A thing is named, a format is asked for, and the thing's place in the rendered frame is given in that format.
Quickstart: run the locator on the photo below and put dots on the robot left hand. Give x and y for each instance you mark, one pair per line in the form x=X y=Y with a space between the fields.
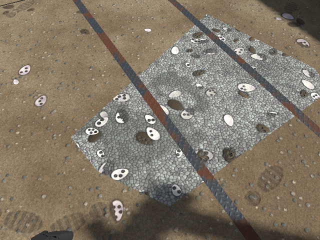
x=54 y=235

